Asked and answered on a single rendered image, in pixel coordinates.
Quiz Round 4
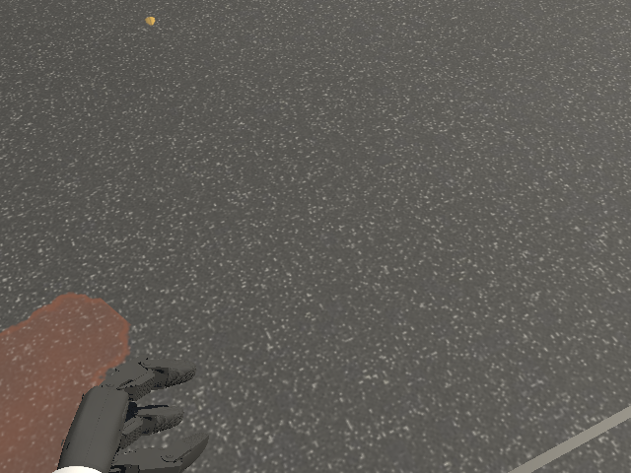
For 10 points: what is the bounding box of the left robot hand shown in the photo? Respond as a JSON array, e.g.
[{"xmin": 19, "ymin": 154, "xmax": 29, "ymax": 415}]
[{"xmin": 57, "ymin": 355, "xmax": 209, "ymax": 473}]

